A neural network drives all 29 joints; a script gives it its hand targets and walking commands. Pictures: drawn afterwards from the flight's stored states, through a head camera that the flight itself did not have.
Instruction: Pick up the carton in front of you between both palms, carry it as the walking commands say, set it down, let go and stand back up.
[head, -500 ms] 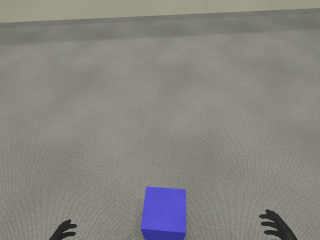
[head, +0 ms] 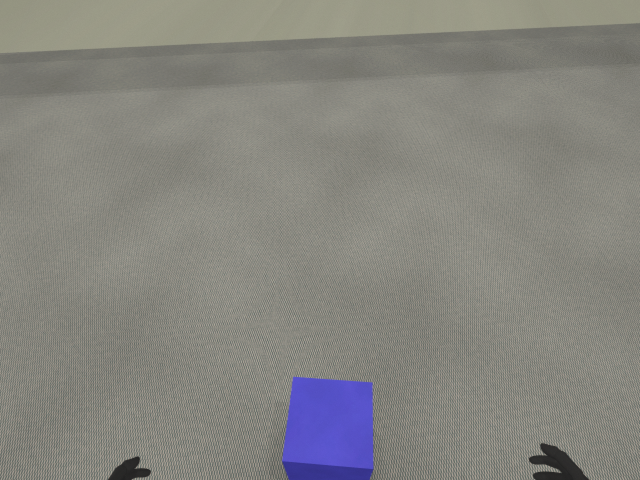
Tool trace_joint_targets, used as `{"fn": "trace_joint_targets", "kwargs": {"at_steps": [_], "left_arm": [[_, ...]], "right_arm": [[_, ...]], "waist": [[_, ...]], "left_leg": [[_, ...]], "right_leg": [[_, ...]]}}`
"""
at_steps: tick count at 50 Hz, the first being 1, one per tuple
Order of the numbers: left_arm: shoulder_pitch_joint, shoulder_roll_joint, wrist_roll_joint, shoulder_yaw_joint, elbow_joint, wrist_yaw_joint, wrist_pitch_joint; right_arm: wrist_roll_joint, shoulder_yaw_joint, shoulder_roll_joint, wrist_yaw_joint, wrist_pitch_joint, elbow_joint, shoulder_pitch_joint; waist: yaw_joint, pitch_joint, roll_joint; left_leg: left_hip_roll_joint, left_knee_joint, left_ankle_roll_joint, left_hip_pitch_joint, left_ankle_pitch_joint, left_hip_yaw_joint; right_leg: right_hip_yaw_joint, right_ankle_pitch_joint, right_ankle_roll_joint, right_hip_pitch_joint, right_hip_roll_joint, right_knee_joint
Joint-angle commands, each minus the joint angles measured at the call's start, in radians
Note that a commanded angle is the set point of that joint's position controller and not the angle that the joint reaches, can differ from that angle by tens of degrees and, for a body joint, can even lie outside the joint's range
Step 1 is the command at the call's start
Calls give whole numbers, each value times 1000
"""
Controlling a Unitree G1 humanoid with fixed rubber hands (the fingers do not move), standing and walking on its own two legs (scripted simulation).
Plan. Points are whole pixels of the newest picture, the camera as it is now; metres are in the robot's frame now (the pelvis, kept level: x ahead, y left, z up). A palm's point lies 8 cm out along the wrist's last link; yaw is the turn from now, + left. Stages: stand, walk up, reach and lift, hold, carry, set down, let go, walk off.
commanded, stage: stand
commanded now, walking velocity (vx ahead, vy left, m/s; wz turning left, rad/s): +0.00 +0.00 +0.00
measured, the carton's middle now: (330, 434) +0.36 +0.01 -0.65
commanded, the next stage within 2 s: none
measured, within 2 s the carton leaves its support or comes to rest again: neither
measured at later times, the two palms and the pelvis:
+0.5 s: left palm out of the picture +0.08 +0.30 -0.10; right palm out of the picture +0.08 -0.31 -0.10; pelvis -0.01 +0.00 +0.00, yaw +0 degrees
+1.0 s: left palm out of the picture +0.07 +0.31 -0.10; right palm out of the picture +0.08 -0.31 -0.10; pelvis -0.02 +0.00 +0.01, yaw +1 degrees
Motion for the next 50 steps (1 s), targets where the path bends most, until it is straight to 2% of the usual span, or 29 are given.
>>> {"fn": "trace_joint_targets", "kwargs": {"at_steps": [1, 21, 50], "left_arm": [[-30, 156, -1, 33, -35, 3, -12], [-50, 179, -5, 26, 59, -4, -16], [-74, 202, -13, 20, 112, -8, -18]], "right_arm": [[1, -31, -160, -3, -13, -36, -38], [8, -20, -184, 3, -15, 50, -56], [16, -16, -204, 6, -16, 102, -69]], "waist": [[2, -28, 4], [0, -6, 2], [0, -12, 3]], "left_leg": [[113, -62, 9, 16, 247, -88], [123, -111, 12, 20, 183, -101], [128, -125, 14, 25, 208, -108]], "right_leg": [[76, 226, -9, -15, -106, -64], [85, 168, -13, -11, -118, -115], [84, 179, -18, 6, -127, -131]]}}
